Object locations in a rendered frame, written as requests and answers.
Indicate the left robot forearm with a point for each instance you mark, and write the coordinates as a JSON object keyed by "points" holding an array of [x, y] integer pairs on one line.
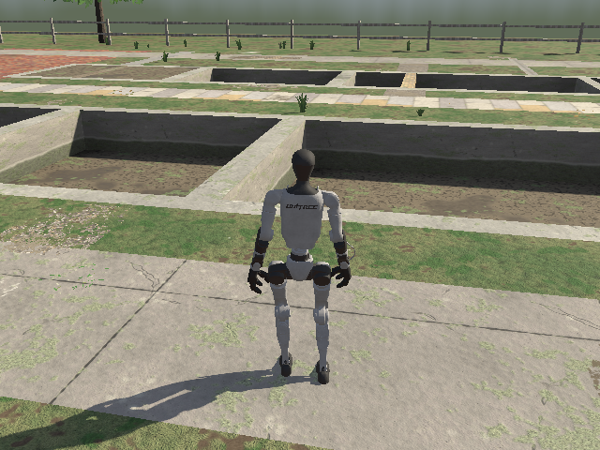
{"points": [[259, 253]]}

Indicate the robot left upper arm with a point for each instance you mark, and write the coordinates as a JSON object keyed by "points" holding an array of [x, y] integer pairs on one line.
{"points": [[271, 199]]}

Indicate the left robot hand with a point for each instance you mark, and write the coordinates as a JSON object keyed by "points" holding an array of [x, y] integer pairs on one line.
{"points": [[253, 280]]}

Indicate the robot left thigh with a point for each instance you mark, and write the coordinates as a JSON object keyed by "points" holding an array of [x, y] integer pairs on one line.
{"points": [[277, 274]]}

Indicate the right robot forearm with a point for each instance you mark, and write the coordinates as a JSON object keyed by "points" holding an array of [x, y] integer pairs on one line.
{"points": [[342, 253]]}

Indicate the right robot hand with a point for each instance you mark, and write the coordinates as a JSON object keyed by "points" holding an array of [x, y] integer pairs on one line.
{"points": [[344, 273]]}

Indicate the robot right upper arm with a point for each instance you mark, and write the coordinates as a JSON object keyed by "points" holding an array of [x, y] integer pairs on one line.
{"points": [[331, 200]]}

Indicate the right robot shin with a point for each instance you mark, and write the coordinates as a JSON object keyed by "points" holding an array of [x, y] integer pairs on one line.
{"points": [[322, 337]]}

